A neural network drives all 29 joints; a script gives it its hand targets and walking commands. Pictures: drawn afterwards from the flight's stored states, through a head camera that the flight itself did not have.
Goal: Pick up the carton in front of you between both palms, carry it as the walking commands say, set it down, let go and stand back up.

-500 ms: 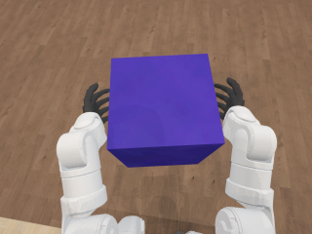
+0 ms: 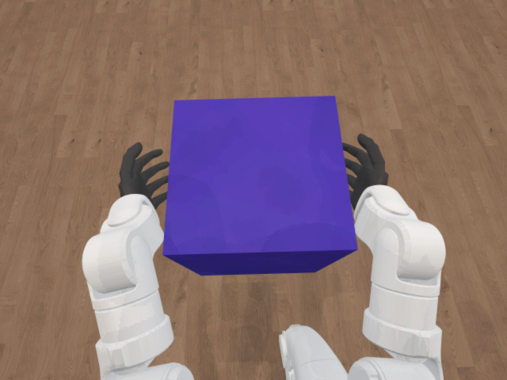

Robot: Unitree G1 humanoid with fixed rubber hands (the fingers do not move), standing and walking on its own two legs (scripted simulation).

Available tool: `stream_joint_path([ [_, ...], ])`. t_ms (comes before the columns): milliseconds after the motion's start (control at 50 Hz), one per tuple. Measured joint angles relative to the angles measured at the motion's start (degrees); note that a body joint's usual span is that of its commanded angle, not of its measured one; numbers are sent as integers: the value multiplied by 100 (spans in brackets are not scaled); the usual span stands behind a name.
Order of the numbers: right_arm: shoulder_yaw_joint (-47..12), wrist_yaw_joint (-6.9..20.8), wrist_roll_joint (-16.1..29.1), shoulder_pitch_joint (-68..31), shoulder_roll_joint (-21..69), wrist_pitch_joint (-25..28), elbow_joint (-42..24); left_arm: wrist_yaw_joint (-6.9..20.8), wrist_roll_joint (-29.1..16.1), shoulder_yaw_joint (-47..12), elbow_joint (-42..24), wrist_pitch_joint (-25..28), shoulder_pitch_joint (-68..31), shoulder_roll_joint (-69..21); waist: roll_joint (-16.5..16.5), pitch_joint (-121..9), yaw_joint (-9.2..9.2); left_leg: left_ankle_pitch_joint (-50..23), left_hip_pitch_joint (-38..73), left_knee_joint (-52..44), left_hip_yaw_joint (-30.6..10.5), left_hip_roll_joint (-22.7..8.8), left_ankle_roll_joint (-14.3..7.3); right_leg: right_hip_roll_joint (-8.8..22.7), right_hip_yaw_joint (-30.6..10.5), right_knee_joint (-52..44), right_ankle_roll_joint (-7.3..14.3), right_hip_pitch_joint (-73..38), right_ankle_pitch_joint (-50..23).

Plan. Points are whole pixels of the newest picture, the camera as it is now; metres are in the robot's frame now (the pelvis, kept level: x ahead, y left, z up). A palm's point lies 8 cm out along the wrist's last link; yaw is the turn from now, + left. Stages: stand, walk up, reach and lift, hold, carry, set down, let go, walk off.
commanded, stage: carry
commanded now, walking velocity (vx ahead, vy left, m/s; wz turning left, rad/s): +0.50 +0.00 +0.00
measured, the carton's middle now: (256, 201) +0.37 -0.03 +0.05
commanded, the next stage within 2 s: none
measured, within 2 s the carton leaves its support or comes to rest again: neither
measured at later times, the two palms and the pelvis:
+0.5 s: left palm (122, 27) +0.65 +0.15 +0.19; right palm (300, 12) +0.67 -0.15 +0.18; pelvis +0.32 -0.02 +0.04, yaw +2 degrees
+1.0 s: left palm out of the picture +0.94 +0.17 +0.21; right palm out of the picture +0.97 -0.14 +0.21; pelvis +0.61 -0.01 +0.07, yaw +2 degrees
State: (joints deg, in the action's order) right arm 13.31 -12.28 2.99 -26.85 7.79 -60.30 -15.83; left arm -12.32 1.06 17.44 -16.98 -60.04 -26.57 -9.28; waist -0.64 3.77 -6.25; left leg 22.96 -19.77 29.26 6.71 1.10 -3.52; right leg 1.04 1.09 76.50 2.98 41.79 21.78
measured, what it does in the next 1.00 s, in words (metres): climbs: right foot 0.04 m higher, then left foot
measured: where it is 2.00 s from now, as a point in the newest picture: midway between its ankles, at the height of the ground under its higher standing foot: (234, 226)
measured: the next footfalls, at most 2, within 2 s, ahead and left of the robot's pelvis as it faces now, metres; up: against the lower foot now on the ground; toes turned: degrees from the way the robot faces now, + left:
right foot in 0.18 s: +0.32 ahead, -0.12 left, +0.04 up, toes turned -5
left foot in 0.58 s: +0.54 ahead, +0.10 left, +0.07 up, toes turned +8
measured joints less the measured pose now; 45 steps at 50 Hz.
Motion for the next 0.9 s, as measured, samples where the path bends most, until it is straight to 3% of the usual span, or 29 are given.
stream_joint_path([
  [100, -26, 29, -32, -151, -26, -38, 52, -46, -8, -124, -68, -57, 6, 156, 23, -372, 148, 315, 880, -588, -137, -76, 165, 235, 295, -1991, -65, 305, -305],
  [160, 24, 42, -196, -165, -31, -158, 189, -50, -12, -162, 182, -176, -72, 200, -65, -628, 379, 702, 1342, -573, -207, -250, 313, 111, 673, -3188, 18, -141, -370],
  [200, 114, 34, -321, -134, -114, -223, 285, -39, 31, -212, 530, -202, -238, 158, -171, -666, 659, 1029, 1259, 426, -179, -499, 325, -83, 886, -3488, 123, -583, -484],
  [220, 184, 32, -374, -107, -164, -227, 372, -37, 32, -260, 686, -226, -296, 125, -177, -663, 831, 788, 955, 1385, -318, -518, 296, -124, 919, -3345, 162, -674, -278],
  [280, 425, 34, -420, -95, -156, -257, 639, 11, -85, -305, 891, -356, -270, 63, -39, -607, 1187, 414, -289, 4230, -698, -164, 110, -182, 838, -3524, 201, -1076, 101],
  [320, 544, 49, -475, -123, -35, -250, 678, -22, -126, -309, 865, -341, -178, 70, -8, -525, 1264, 199, -974, 4947, -663, -80, -3, -193, 775, -3900, 160, -1435, 89],
  [420, 526, 36, -556, -94, 91, -97, 419, -3, -257, -298, 690, -195, -196, 125, 1, -454, 1204, -165, -2066, 4214, -452, -270, -7, -144, 672, -4689, 94, -2270, 182],
  [500, 399, 15, -453, -57, -11, -100, 223, 42, -258, -332, 576, -163, -269, 137, -2, -580, 1051, -316, -2152, 2456, -335, -458, 93, -89, 583, -5126, -50, -2905, 398],
  [560, 312, 9, -419, -133, -71, -166, 323, 32, -139, -306, 545, -236, -280, 155, 110, -716, 807, -432, -1688, 1239, -2, -360, 75, 101, 493, -5071, -236, -3319, 797],
  [600, 232, -5, -415, -310, -53, -179, 568, 3, -25, -221, 557, -281, -283, 246, 232, -734, 552, -468, -1352, 1083, 189, -187, 96, 367, 442, -4096, -253, -3174, 1030],
  [660, 85, -28, -354, -358, 47, -302, 795, -31, 35, -16, 767, -301, -234, 323, 108, -691, 128, -47, -1045, 1127, 161, -104, 90, 102, -53, -1288, -165, -2080, 715],
  [700, 67, -69, -337, -253, 40, -344, 790, -30, 44, 109, 841, -348, -260, 221, 56, -638, 18, -38, -733, 805, 85, -94, 125, -65, -67, -186, -68, -1363, 468],
  [740, 95, -60, -255, -194, 9, -328, 736, -24, 94, 185, 828, -327, -286, 92, 52, -580, 2, -23, -401, 454, 40, -105, 138, -97, 16, 44, 1, -791, 271],
  [800, 126, -57, -151, -258, -29, -252, 639, -37, 146, 174, 656, -230, -288, 21, 45, -505, 28, 15, 69, -5, -22, -143, 189, -29, 161, -575, -9, -229, 98],
  [900, 144, -43, -149, -439, -18, -223, 485, -62, 74, 50, 456, -166, -321, 148, -10, -546, 285, 392, 671, -208, -101, -260, 376, -14, 434, -3027, -76, -362, -261],
])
